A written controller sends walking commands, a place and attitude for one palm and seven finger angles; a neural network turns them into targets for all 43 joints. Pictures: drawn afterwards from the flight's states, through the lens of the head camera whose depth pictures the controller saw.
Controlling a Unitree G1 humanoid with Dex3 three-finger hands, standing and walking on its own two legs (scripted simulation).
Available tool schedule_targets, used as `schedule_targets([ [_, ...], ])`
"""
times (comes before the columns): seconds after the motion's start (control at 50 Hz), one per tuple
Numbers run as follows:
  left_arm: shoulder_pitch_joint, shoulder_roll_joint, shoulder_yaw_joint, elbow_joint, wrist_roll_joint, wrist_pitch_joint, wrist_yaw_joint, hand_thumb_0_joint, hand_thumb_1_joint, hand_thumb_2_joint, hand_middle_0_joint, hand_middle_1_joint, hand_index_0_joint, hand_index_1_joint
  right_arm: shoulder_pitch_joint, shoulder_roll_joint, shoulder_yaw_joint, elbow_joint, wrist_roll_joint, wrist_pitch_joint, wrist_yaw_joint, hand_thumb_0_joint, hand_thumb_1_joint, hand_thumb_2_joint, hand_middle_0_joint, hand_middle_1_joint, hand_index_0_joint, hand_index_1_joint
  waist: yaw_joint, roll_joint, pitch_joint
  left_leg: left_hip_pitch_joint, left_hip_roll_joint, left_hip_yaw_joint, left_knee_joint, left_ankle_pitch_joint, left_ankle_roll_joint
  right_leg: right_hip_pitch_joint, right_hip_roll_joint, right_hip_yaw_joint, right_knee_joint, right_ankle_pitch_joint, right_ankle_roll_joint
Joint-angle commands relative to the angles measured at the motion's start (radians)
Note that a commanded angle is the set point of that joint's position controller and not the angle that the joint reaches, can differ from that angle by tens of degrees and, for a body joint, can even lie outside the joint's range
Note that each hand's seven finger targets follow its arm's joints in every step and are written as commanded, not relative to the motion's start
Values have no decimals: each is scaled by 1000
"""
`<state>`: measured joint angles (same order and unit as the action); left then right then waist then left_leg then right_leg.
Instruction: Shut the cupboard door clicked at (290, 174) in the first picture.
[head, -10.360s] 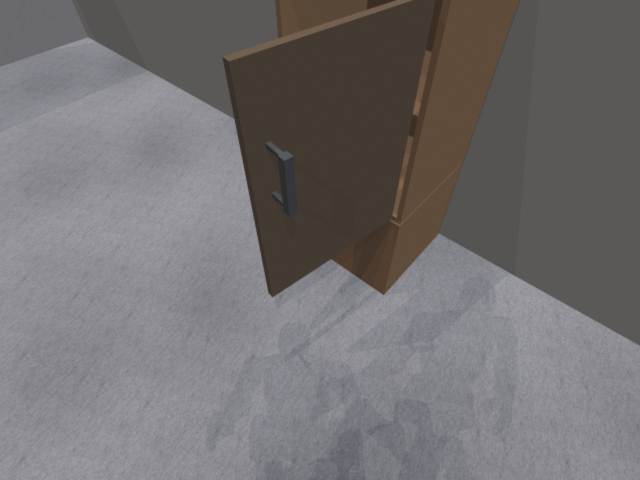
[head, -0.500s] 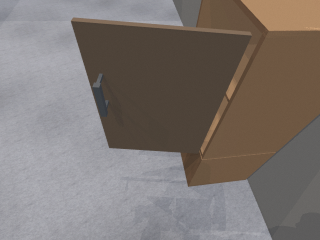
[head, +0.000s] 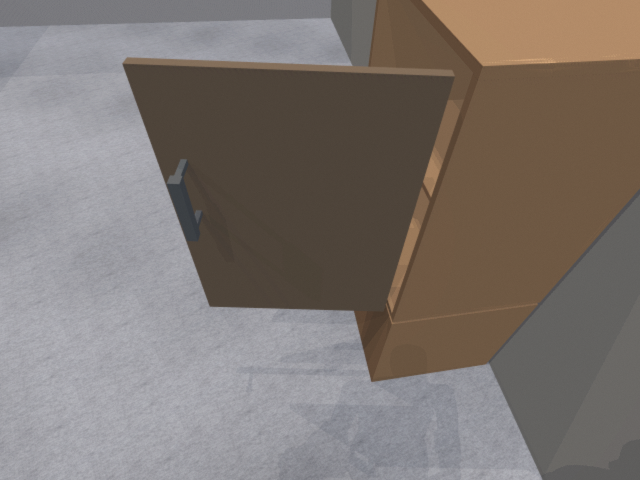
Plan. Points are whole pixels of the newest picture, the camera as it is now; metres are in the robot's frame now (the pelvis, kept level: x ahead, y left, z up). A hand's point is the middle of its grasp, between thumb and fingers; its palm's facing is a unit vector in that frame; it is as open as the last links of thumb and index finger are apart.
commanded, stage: look again from close up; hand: left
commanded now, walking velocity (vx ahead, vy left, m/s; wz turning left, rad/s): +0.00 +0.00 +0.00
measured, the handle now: (188, 201) +0.51 +0.24 +0.03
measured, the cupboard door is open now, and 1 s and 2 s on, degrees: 80 80 80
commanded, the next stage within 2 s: shuffle to correct the standing spot in 0.58 s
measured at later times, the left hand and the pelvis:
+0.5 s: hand out of the picture +0.03 +0.21 -0.18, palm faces +0.00 -0.98 -0.22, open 7.4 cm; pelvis +0.01 +0.02 -0.01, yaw -1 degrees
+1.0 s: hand out of the picture +0.02 +0.20 -0.19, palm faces +0.01 -0.98 -0.19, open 7.4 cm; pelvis +0.04 +0.02 -0.01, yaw -1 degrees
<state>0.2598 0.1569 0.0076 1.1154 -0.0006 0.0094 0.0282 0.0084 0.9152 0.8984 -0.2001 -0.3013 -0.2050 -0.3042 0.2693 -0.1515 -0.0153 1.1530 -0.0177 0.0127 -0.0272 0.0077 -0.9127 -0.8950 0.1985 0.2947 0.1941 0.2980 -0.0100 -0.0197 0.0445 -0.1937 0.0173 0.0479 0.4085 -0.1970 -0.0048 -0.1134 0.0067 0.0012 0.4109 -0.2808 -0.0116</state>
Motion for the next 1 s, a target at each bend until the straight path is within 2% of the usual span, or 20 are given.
schedule_targets([
  [0.0, 47, 103, 16, -29, 2, -23, 5, 0, 900, 900, -200, -300, -200, -300, 44, -92, -11, -26, 2, -19, -5, 0, -900, -900, 200, 300, 200, 300, 7, 12, 18, 38, 75, -72, -57, 75, 4, -90, -111, 90, -110, 85, -26],
  [0.06, 52, 97, 15, -24, 3, -23, 7, 0, 900, 900, -200, -300, -200, -300, 52, -89, -10, -23, 4, -22, -8, 0, -900, -900, 200, 300, 200, 300, 8, 19, 24, 36, 79, -73, -60, 93, 5, -81, -110, 84, -104, 112, -26],
  [0.08, 147, 106, 5, -4, 28, -58, 47, 0, 900, 900, -200, -300, -200, -300, -52, -108, -5, -100, 14, -46, 4, 0, -900, -900, 200, 300, 200, 300, 47, 32, 28, -14, 81, -39, 174, 187, -6, -103, -161, 141, -76, 552, -4],
  [0.1, 89, 152, 10, -55, 17, -66, 42, 0, 900, 900, -200, -300, -200, -300, 27, -58, -1, -125, 10, -35, 11, 0, -900, -900, 200, 300, 200, 300, -24, 23, -41, -23, 50, -46, 128, -50, 4, -75, -192, 158, -56, 405, -38],
  [0.12, 53, 154, 14, -75, 17, -74, 35, 0, 900, 900, -200, -300, -200, -300, 49, -58, 2, -120, -2, -34, 16, 0, -900, -900, 200, 300, 200, 300, -20, 43, -70, -11, 39, -41, 113, -16, -1, -56, -180, 131, -24, 430, -59],
  [0.16, 55, 119, 4, -86, 12, -65, 28, 0, 900, 900, -200, -300, -200, -300, 69, -83, 0, -129, 2, -40, 12, 0, -900, -900, 200, 300, 200, 300, -19, 43, -61, 1, 61, -62, 82, 70, 18, -91, -119, 92, 13, 236, -52],
  [0.2, 75, 104, -1, -83, 14, -54, 24, 0, 900, 900, -200, -300, -200, -300, 61, -96, 1, -141, 3, -42, 7, 0, -900, -900, 200, 300, 200, 300, -6, 46, -28, -16, 78, -85, 62, 107, 34, -109, -89, 77, 21, 140, -41],
  [0.22, 75, 100, -2, -86, 16, -50, 24, 0, 900, 900, -200, -300, -200, -300, 56, -95, 4, -143, 1, -45, 7, 0, -900, -900, 200, 300, 200, 300, 1, 51, 7, -42, 80, -88, 53, 129, 38, -110, -83, 71, 19, 138, -40],
  [0.3, 73, 102, -6, -92, 15, -40, 20, 0, 900, 900, -200, -300, -200, -300, 46, -116, 2, -149, 3, -41, 7, 0, -900, -900, 200, 300, 200, 300, 2, -26, 32, -38, 76, -95, 21, 60, 41, -138, -79, 76, 13, 54, -29],
  [0.34, 78, 109, -5, -94, 15, -38, 20, 0, 900, 900, -200, -300, -200, -300, 35, -120, 4, -144, 2, -45, 7, 0, -900, -900, 200, 300, 200, 300, 9, 16, 29, -28, 79, -95, 15, 98, 46, -127, -80, 72, 18, 78, -26],
  [0.4, 72, 120, -7, -99, 14, -35, 18, 0, 900, 900, -200, -300, -200, -300, 18, -135, 3, -144, 4, -43, 7, 0, -900, -900, 200, 300, 200, 300, 9, -10, 24, -13, 80, -95, -2, 70, 47, -132, -82, 75, 9, 66, -20],
  [0.46, 70, 134, -6, -98, 14, -33, 16, 0, 900, 900, -200, -300, -200, -300, 3, -145, 2, -140, 3, -44, 8, 0, -900, -900, 200, 300, 200, 300, 11, 22, 17, 0, 80, -92, -11, 85, 48, -126, -84, 76, 6, 81, -17],
  [0.66, 55, 162, -1, -85, 15, -33, 12, 0, 900, 900, -200, -300, -200, -300, -34, -169, 0, -120, 6, -50, 4, 0, -900, -900, 200, 300, 200, 300, 15, 21, -30, 51, 88, -81, -7, 192, 48, -86, -98, 75, -5, 175, -7],
  [0.7, 73, 136, -7, -69, 18, -26, 9, 0, 900, 900, -200, -300, -200, -300, -22, -150, 5, -107, 3, -42, 8, 0, -900, -900, 200, 300, 200, 300, 15, 20, -20, 43, 85, -77, -21, 30, 48, -97, -91, 65, -3, 41, -9],
  [0.76, 79, 138, 0, -72, 26, -20, -2, 0, 900, 900, -200, -300, -200, -300, -27, -160, -2, -109, -1, -31, 16, 0, -900, -900, 200, 300, 200, 300, 18, 46, 66, -37, 92, -106, -69, -254, 60, -151, -72, 51, 11, -157, -24],
  [0.82, 105, 131, 6, -77, 29, -24, -10, 0, 900, 900, -200, -300, -200, -300, -24, -160, -10, -119, -1, -29, 20, 0, -900, -900, 200, 300, 200, 300, 25, 53, 102, -77, 97, -122, -77, -331, 76, -167, -62, 44, 26, -186, -35],
  [0.88, 128, 138, 13, -67, 26, -38, -11, 0, 900, 900, -200, -300, -200, -300, -17, -148, -8, -129, 0, -44, 19, 0, -900, -900, 200, 300, 200, 300, 28, -3, 49, -61, 72, -79, 28, -153, 73, -126, -90, 85, 22, -80, -51],
  [0.92, 149, 150, 19, -57, 24, -44, -8, 0, 900, 900, -200, -300, -200, -300, -13, -126, -4, -126, 3, -54, 16, 0, -900, -900, 200, 300, 200, 300, 28, -65, 24, -69, 44, -20, 119, -13, 65, -66, -115, 112, 23, 85, -61],
  [0.96, 167, 154, 23, -43, 21, -43, 1, 0, 900, 900, -200, -300, -200, -300, -12, -115, 2, -121, 3, -60, 9, 0, -900, -900, 200, 300, 200, 300, 26, -82, -10, -66, 30, 11, 170, 111, 49, -8, -138, 119, 61, 367, -62],
  [0.98, 166, 151, 22, -41, 20, -43, 7, 0, 900, 900, -200, -300, -200, -300, 2, -112, 4, -111, 4, -60, 4, 0, -900, -900, 200, 300, 200, 300, 19, -72, -22, -39, 36, 11, 169, 198, 43, 0, -135, 96, 98, 524, -56],
])
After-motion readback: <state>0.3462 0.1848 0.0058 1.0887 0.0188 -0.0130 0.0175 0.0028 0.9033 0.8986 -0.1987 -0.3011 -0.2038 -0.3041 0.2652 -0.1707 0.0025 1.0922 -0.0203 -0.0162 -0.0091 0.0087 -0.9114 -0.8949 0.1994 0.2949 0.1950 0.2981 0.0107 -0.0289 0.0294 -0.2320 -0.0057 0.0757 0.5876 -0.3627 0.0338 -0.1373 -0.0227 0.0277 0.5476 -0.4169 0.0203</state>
